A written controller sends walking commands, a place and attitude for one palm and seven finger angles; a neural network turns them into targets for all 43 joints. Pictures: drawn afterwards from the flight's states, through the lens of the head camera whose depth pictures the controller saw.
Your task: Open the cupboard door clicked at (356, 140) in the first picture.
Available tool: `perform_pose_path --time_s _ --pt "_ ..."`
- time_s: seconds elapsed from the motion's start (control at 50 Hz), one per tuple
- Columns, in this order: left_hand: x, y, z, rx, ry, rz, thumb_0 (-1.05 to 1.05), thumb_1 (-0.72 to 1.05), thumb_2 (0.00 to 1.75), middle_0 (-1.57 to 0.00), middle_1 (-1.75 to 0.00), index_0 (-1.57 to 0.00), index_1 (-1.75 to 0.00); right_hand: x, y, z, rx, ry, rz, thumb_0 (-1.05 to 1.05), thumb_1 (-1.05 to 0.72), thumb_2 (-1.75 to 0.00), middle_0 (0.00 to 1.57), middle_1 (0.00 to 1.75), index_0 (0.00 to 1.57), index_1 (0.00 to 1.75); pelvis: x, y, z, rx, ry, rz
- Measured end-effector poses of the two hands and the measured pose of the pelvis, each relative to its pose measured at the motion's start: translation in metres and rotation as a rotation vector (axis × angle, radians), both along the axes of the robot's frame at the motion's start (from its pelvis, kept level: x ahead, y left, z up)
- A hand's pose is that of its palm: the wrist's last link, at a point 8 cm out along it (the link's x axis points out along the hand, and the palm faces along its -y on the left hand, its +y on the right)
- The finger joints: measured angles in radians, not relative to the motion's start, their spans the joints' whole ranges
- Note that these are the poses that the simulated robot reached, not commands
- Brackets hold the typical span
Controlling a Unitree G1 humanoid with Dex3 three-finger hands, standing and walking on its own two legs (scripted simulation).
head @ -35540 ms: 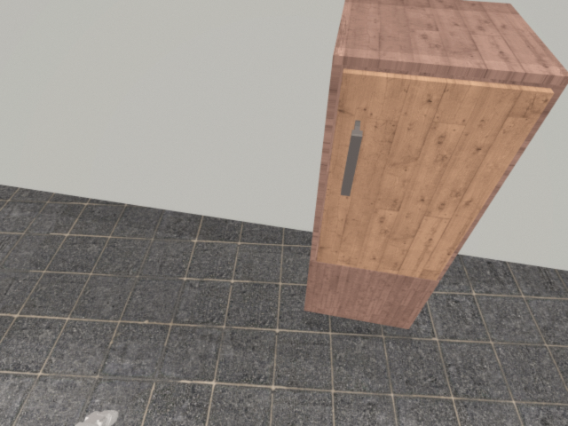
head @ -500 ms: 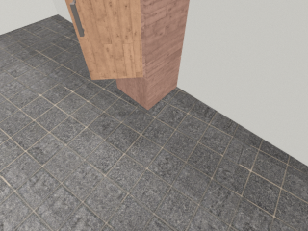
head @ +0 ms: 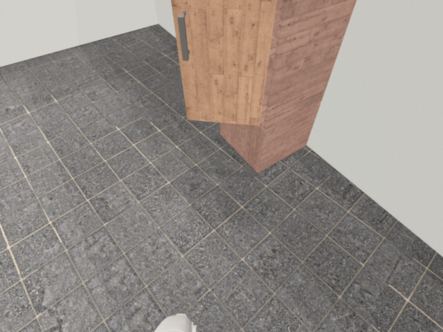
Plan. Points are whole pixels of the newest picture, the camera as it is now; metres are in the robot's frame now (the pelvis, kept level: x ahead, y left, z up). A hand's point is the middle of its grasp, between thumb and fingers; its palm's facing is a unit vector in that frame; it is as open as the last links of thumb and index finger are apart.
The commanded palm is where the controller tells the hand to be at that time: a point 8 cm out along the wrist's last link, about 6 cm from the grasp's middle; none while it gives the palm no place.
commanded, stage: take the last steps up to it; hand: left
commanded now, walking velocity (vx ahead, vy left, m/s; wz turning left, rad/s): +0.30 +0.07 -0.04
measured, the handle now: (184, 36) +1.03 +0.25 +0.02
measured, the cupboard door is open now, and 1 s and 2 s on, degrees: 48 48 48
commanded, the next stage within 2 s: come to a stop and stand still in 1.12 s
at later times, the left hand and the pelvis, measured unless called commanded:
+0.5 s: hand (121, 270) +0.25 +0.27 -0.17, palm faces -0.02 -0.99 -0.16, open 7.4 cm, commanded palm none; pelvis +0.15 +0.09 +0.00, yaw -3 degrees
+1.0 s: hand (152, 226) +0.38 +0.23 -0.18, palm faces -0.02 -0.98 -0.20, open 7.1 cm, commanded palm none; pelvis +0.32 +0.05 -0.01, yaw -3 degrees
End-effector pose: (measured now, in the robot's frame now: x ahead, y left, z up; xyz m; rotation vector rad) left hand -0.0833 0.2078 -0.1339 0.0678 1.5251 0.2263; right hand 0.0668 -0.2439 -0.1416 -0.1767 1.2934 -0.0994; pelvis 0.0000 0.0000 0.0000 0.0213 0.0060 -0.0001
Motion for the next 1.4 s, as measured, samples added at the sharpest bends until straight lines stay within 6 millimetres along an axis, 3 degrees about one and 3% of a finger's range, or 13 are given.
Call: perform_pose_path --time_s 0.1,0.18,0.24,0.32,0.46,0.62,0.76,0.84,1.02,1.16,1.24,1.3,1.4 --pt "-0.017 0.021 -0.016 -0.058 0.131 0.061 0.00 0.91 0.89 -0.20 -0.30 -0.21 -0.30 0.083 0.050 0.001 -0.007 -0.132 0.084 0.01 -0.91 -0.90 0.20 0.30 0.19 0.30 0.032 0.036 -0.015 -0.021 0.001 0.003" --pt "0.012 0.051 -0.028 -0.076 0.163 0.032 0.01 0.91 0.89 -0.20 -0.30 -0.20 -0.30 0.111 0.084 0.004 -0.016 -0.212 0.072 0.01 -0.91 -0.90 0.20 0.30 0.20 0.30 0.053 0.060 -0.020 -0.024 -0.017 -0.016" --pt "0.069 0.076 -0.028 -0.057 0.071 -0.012 0.01 0.91 0.89 -0.20 -0.30 -0.20 -0.30 0.102 0.099 0.009 -0.015 -0.186 0.020 0.00 -0.91 -0.90 0.20 0.30 0.20 0.30 0.068 0.072 -0.011 -0.032 -0.022 -0.028" --pt "0.161 0.101 -0.023 -0.031 -0.106 -0.081 0.01 0.91 0.89 -0.19 -0.30 -0.20 -0.30 0.090 0.092 0.019 -0.071 -0.167 -0.065 -0.04 -0.96 -0.90 0.20 0.30 0.20 0.30 0.089 0.085 -0.002 -0.031 -0.020 -0.042" --pt "0.300 0.117 -0.010 -0.008 -0.334 -0.160 0.00 0.91 0.90 -0.19 -0.30 -0.20 -0.30 0.036 0.102 0.014 -0.081 0.061 -0.148 -0.02 -0.94 -0.90 0.20 0.30 0.20 0.30 0.132 0.094 0.000 -0.028 -0.016 -0.052" --pt "0.408 0.089 -0.007 -0.033 -0.385 -0.288 0.00 0.91 0.90 -0.19 -0.30 -0.20 -0.30 -0.011 0.140 0.010 0.007 0.307 -0.267 0.00 -0.92 -0.90 0.20 0.30 0.20 0.30 0.187 0.086 -0.005 -0.033 -0.008 -0.073" --pt "0.483 0.041 -0.021 -0.063 -0.435 -0.344 0.00 0.91 0.90 -0.19 -0.30 -0.20 -0.30 -0.007 0.149 0.004 0.088 0.475 -0.349 0.01 -0.91 -0.90 0.20 0.30 0.20 0.30 0.245 0.058 -0.023 -0.025 -0.008 -0.088" --pt "0.475 0.034 -0.025 -0.060 -0.392 -0.277 0.00 0.91 0.89 -0.19 -0.30 -0.20 -0.30 0.049 0.124 -0.004 0.078 0.429 -0.327 0.01 -0.91 -0.90 0.20 0.30 0.20 0.30 0.269 0.048 -0.019 -0.041 -0.028 -0.078" --pt "0.451 0.079 -0.019 0.023 -0.222 -0.168 -0.04 0.95 0.89 -0.20 -0.30 -0.20 -0.30 0.261 0.065 -0.001 -0.034 0.047 -0.159 0.02 -0.94 -0.90 0.20 0.30 0.20 0.30 0.327 0.052 -0.007 -0.051 -0.005 -0.055" --pt "0.434 0.092 -0.042 -0.050 -0.045 -0.098 -0.01 0.92 0.89 -0.19 -0.30 -0.20 -0.30 0.387 0.068 0.009 -0.107 -0.146 -0.059 0.02 -0.94 -0.90 0.20 0.30 0.19 0.30 0.385 0.078 -0.019 -0.042 -0.021 -0.069" --pt "0.460 0.096 -0.038 -0.064 -0.024 -0.121 0.00 0.91 0.89 -0.19 -0.30 -0.20 -0.30 0.411 0.084 0.014 -0.099 -0.177 -0.058 0.01 -0.93 -0.90 0.20 0.30 0.20 0.30 0.405 0.087 -0.013 -0.043 -0.026 -0.084" --pt "0.495 0.098 -0.030 -0.057 -0.075 -0.132 0.00 0.91 0.89 -0.19 -0.30 -0.20 -0.30 0.409 0.099 0.012 -0.073 -0.122 -0.062 0.01 -0.92 -0.90 0.20 0.30 0.20 0.30 0.416 0.089 -0.006 -0.042 -0.022 -0.080" --pt "0.546 0.097 -0.024 -0.025 -0.145 -0.159 0.01 0.92 0.89 -0.19 -0.30 -0.20 -0.30 0.397 0.093 0.009 -0.082 -0.024 -0.107 0.00 -0.96 -0.90 0.20 0.30 0.20 0.30 0.429 0.085 -0.003 -0.041 -0.016 -0.077"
